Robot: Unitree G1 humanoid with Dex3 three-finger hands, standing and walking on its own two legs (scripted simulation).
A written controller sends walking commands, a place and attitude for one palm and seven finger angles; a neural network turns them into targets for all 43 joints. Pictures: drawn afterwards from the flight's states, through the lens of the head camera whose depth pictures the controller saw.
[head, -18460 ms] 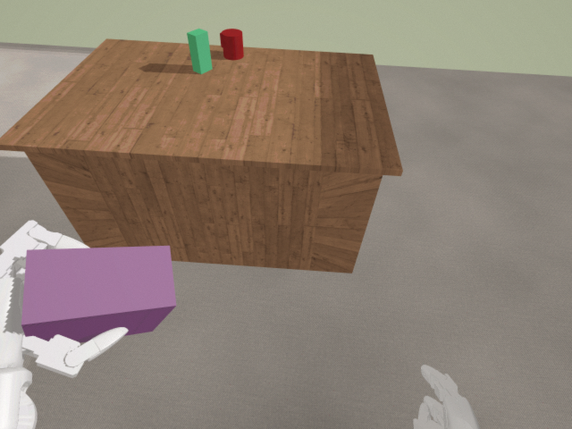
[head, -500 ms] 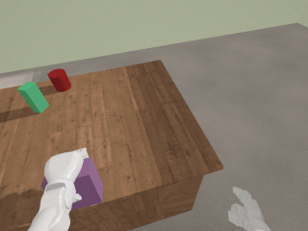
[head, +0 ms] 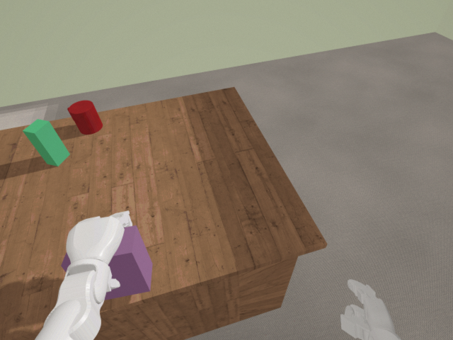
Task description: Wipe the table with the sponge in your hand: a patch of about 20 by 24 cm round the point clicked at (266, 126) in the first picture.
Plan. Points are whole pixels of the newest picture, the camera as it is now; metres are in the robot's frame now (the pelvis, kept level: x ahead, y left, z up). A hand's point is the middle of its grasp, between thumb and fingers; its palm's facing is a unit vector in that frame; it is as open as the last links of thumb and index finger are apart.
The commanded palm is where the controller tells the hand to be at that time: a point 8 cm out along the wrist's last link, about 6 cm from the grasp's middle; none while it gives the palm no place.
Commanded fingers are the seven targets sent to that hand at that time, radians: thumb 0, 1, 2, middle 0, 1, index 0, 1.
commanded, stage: move the sponge above the wiping area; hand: left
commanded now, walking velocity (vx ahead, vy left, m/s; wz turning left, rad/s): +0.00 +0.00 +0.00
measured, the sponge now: (115, 270) +0.23 +0.27 -0.05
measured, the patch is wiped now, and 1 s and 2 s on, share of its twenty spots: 0.00 0.00 0.00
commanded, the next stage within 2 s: lower the sponge onto the table in 0.96 s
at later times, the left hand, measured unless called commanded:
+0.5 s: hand (103, 248) +0.24 +0.28 +0.02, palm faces -0.05 -0.07 -1.00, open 10.7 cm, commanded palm +0.22 +0.28 +0.08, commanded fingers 0.00 0.10 1.30 -1.20 -1.60 -1.20 -1.60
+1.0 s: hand (93, 241) +0.24 +0.30 +0.03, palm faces +0.03 -0.06 -1.00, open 10.7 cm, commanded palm +0.21 +0.28 +0.08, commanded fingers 0.00 0.10 1.30 -1.20 -1.60 -1.20 -1.60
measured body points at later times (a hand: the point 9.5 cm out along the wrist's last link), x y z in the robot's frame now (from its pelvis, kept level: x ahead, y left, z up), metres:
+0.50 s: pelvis +0.00 +0.00 +0.00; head +0.00 -0.03 +0.45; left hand +0.24 +0.28 +0.07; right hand +0.24 -0.22 -0.09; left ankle -0.03 +0.11 -0.74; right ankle +0.01 -0.12 -0.74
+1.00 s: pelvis +0.01 +0.00 +0.00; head +0.00 -0.03 +0.45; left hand +0.24 +0.29 +0.09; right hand +0.22 -0.22 -0.10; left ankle -0.03 +0.11 -0.74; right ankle +0.01 -0.12 -0.74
